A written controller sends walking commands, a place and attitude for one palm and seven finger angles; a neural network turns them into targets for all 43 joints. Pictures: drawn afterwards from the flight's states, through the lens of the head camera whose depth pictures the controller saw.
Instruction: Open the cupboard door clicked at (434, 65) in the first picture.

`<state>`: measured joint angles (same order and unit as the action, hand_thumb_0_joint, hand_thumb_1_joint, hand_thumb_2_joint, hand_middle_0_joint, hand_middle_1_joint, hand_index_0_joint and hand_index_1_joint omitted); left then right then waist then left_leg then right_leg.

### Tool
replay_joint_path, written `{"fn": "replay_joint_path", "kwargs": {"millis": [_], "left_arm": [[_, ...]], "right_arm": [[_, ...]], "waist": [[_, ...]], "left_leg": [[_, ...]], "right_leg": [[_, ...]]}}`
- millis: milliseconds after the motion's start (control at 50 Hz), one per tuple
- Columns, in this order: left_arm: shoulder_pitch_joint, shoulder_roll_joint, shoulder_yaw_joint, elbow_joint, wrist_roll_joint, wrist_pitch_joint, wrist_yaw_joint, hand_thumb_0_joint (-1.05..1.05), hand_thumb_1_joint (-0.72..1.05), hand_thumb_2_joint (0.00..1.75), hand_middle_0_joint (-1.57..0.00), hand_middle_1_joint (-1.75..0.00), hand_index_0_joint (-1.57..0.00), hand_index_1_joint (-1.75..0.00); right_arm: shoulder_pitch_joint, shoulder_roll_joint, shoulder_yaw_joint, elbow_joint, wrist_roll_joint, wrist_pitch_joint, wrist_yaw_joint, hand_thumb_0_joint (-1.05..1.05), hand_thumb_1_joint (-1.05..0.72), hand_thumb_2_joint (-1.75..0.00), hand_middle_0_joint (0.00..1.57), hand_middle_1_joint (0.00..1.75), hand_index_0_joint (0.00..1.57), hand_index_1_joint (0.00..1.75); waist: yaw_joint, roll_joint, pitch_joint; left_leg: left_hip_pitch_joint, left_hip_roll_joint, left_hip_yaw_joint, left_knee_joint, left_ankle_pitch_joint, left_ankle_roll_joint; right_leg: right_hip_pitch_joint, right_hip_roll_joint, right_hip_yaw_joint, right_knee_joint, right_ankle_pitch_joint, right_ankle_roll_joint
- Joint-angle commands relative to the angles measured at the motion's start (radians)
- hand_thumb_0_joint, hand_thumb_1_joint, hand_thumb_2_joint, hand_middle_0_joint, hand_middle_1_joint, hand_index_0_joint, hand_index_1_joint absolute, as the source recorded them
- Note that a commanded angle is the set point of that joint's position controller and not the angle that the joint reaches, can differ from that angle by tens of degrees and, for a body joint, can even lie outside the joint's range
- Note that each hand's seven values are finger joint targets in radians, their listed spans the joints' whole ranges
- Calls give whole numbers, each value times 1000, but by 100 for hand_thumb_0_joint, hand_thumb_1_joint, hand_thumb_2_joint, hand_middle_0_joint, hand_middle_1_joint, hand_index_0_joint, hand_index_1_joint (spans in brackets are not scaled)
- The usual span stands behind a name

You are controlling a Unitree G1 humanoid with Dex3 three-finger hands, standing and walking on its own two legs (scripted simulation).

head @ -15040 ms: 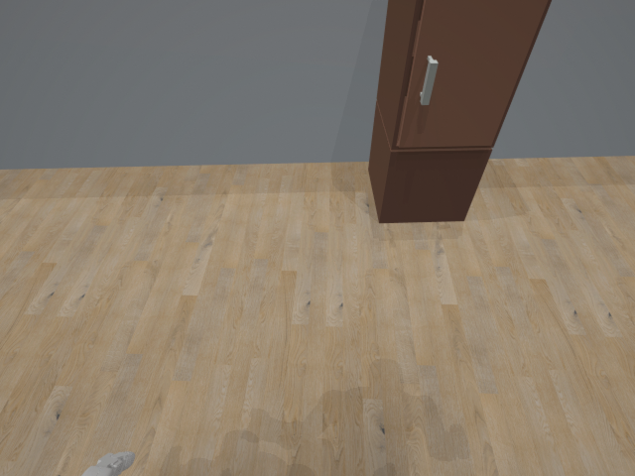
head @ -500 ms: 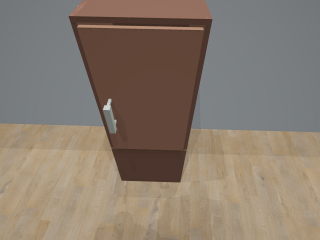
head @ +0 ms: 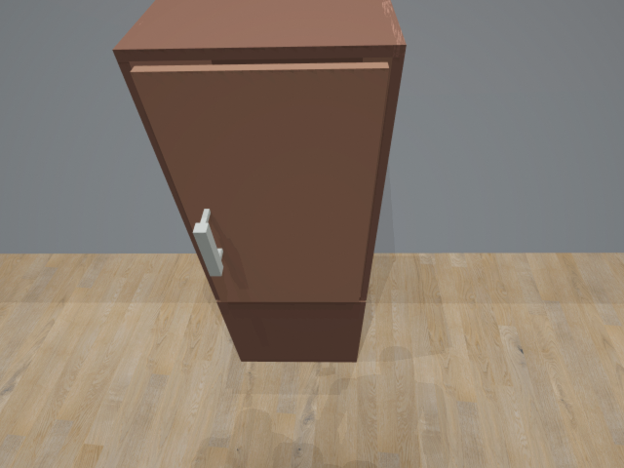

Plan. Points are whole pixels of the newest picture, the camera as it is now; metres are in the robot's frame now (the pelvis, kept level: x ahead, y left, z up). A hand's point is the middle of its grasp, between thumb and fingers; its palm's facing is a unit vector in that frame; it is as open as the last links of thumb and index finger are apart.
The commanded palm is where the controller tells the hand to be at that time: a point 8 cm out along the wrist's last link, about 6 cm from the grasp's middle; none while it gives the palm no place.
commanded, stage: raise the hand with hooked fingers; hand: left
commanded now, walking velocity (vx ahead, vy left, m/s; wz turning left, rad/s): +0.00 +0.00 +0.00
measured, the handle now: (211, 242) +0.52 +0.23 -0.08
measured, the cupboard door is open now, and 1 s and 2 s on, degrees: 0 0 0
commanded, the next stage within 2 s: none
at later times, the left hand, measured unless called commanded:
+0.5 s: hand (196, 443) +0.17 +0.17 -0.07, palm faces +0.01 -1.00 +0.00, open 8.4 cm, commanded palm +0.13 +0.24 -0.07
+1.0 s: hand (142, 429) +0.18 +0.24 -0.07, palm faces +0.10 -0.99 -0.05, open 11.5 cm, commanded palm +0.16 +0.29 -0.07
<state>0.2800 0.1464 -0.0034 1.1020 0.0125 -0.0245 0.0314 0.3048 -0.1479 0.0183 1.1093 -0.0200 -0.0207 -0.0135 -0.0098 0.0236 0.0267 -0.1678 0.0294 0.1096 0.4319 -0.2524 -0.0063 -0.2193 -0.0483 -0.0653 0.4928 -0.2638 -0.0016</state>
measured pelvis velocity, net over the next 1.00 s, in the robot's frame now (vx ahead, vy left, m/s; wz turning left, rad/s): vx -0.05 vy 0.01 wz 0.02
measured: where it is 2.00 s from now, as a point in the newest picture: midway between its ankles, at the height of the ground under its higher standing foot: outside the picture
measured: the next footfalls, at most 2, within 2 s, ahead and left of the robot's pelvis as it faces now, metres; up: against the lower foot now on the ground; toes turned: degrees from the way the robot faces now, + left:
none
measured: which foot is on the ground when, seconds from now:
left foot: down 0.00-1.00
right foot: down 0.00-1.00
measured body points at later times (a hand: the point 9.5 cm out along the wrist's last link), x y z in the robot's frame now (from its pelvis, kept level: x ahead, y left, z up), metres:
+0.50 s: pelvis -0.02 -0.02 -0.08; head +0.04 +0.00 +0.37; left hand +0.16 +0.22 -0.07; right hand +0.22 -0.28 -0.10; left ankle -0.01 +0.12 -0.74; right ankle +0.00 -0.11 -0.74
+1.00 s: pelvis -0.05 +0.01 -0.11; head +0.03 +0.02 +0.34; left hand +0.17 +0.30 -0.06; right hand +0.09 -0.23 -0.20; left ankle -0.01 +0.12 -0.74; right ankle +0.00 -0.11 -0.74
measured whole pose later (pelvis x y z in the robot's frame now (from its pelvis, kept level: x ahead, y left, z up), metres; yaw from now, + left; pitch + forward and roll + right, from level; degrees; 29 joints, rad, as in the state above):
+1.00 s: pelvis -0.05 +0.01 -0.11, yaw +1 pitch +17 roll -2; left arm 0.29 0.27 0.31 0.10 -0.32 -0.38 -0.31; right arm 0.27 -0.20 0.00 0.59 0.02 -0.21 -0.05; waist -0.02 0.02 -0.13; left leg -1.01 0.07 0.01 1.24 -0.52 0.01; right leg -0.99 -0.05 -0.10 1.18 -0.48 -0.01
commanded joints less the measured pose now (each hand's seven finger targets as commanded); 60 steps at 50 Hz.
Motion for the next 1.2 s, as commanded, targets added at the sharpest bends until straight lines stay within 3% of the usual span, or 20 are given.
{"fn": "replay_joint_path", "kwargs": {"millis": [0,60,80,100,120,140,160,180,240,300,340,400,560,640,740,800,840,920,1020,1180], "left_arm": [[61,97,17,-19,-1,-12,6,0,90,90,-20,-30,-20,-30],[62,100,17,-14,0,-13,6,0,90,90,-20,-30,-20,-30],[132,134,19,25,7,-16,45,0,90,90,-20,-30,-20,-30],[-643,329,114,-1492,-197,-249,26,0,88,89,-20,-32,-20,-32],[-179,268,122,-1192,-115,-193,64,0,85,88,-20,-33,-20,-33],[-149,212,97,-1104,-138,-147,111,0,83,87,-21,-34,-21,-34],[124,-24,-29,-902,-151,-52,97,0,81,86,-21,-36,-21,-36],[-55,9,-19,-1080,-195,-86,70,0,78,85,-21,-37,-21,-37],[60,79,126,-875,-175,-235,-4,0,71,82,-21,-42,-21,-42],[289,23,165,-776,-227,-435,-165,0,64,79,-22,-47,-22,-47],[368,91,264,-746,-260,-557,-291,0,60,77,-22,-50,-22,-50],[257,178,340,-813,-278,-691,-437,0,53,74,-23,-54,-23,-54],[-113,233,338,-1342,-353,-715,-412,0,34,66,-24,-66,-24,-66],[-155,190,217,-1298,-341,-650,-470,0,25,62,-25,-72,-25,-72],[-13,257,318,-1059,-353,-392,-515,0,13,57,-25,-80,-25,-80],[28,305,426,-1144,-384,-309,-467,0,6,54,-26,-84,-26,-84],[37,307,468,-1179,-399,-320,-405,0,1,52,-26,-87,-26,-87],[-34,265,413,-1220,-353,-437,-314,0,-8,48,-27,-93,-27,-93],[-129,260,319,-1093,-319,-508,-389,0,-20,43,-28,-100,-28,-100],[-157,404,462,-1169,-380,-456,-458,0,-38,35,-29,-112,-29,-112]], "right_arm": [[59,-77,-17,-17,3,-16,-12,0,-90,-90,20,30,20,30],[51,-77,-17,-11,5,-16,-14,0,-90,-90,20,30,20,30],[-46,-131,-36,-81,18,-14,-5,0,-90,-90,20,30,20,30],[-44,-292,-52,-415,66,-168,-53,0,-90,-90,20,30,20,30],[-132,-205,-33,-358,51,-247,-89,0,-90,-90,20,30,20,30],[-133,-211,-45,-300,62,-270,-90,0,-90,-90,20,30,20,30],[-98,-171,-48,-294,74,-267,-78,0,-90,-90,20,30,20,30],[-125,-210,-47,-376,82,-282,-76,0,-90,-90,20,30,20,30],[-110,-234,-92,-438,45,-306,-69,0,-90,-90,20,30,20,30],[-144,-215,-115,-525,28,-321,-28,0,-90,-90,20,30,20,30],[-156,-218,-134,-570,34,-314,4,0,-90,-90,20,30,20,30],[-186,-218,-142,-632,35,-306,26,0,-90,-90,20,30,20,30],[-153,-209,-126,-693,24,-280,-21,0,-90,-90,20,30,20,30],[-140,-232,-99,-661,31,-293,-46,0,-90,-90,20,30,20,30],[-165,-239,-89,-681,63,-272,-62,0,-90,-90,20,30,20,30],[-190,-218,-88,-729,65,-251,-59,0,-90,-90,20,30,20,30],[-194,-195,-85,-731,58,-246,-56,0,-90,-90,20,30,20,30],[-154,-191,-83,-692,45,-259,-44,0,-90,-90,20,30,20,30],[-109,-248,-79,-669,48,-276,-51,0,-90,-90,20,30,20,30],[-84,-271,-77,-702,56,-280,-66,0,-90,-90,20,30,20,30]], "waist": [[11,-7,16],[12,-11,9],[45,-175,51],[-82,50,-431],[21,203,-410],[3,212,-301],[-17,90,-149],[-31,34,-25],[-28,-214,40],[68,-347,-73],[114,-246,-189],[102,-69,-330],[-4,71,-477],[-67,76,-387],[2,-41,-393],[63,-47,-506],[88,-44,-505],[40,5,-429],[-28,19,-328],[31,104,-474]], "left_leg": [[-19,82,-85,-75,162,29],[-10,82,-83,-70,181,26],[-108,110,-57,135,180,0],[142,-20,-72,6,257,40],[174,-8,-45,-5,379,52],[81,-2,-47,20,280,21],[6,9,-65,9,214,27],[-64,1,-102,20,147,29],[-243,-33,-97,159,15,29],[-453,-52,-85,312,-10,9],[-527,-64,-77,405,55,-10],[-631,-74,-54,554,77,-9],[-667,-23,-101,735,14,32],[-702,-9,-128,758,-51,42],[-780,-23,-139,687,-149,35],[-746,-35,-130,647,-92,31],[-730,-28,-141,628,-61,25],[-713,-20,-146,608,-110,23],[-763,-29,-154,609,-294,26],[-615,-26,-183,553,-154,18]], "right_leg": [[23,-70,86,-82,218,-34],[37,-70,88,-84,255,-34],[27,-124,138,-89,586,-12],[101,-23,82,-11,452,-27],[97,24,62,21,288,-49],[31,18,20,5,178,-39],[-42,20,-6,-7,137,-22],[-91,16,-14,-7,112,-10],[-296,25,-29,38,-76,1],[-334,26,8,201,-68,-2],[-270,12,44,330,131,-15],[-318,-5,100,467,254,-20],[-507,33,141,539,37,-13],[-637,56,95,549,-87,-25],[-572,52,84,486,-255,-12],[-463,32,80,481,-210,-2],[-458,43,55,502,-183,-10],[-584,51,18,523,-224,-14],[-714,48,20,519,-356,-18],[-626,62,-9,545,-199,-32]]}}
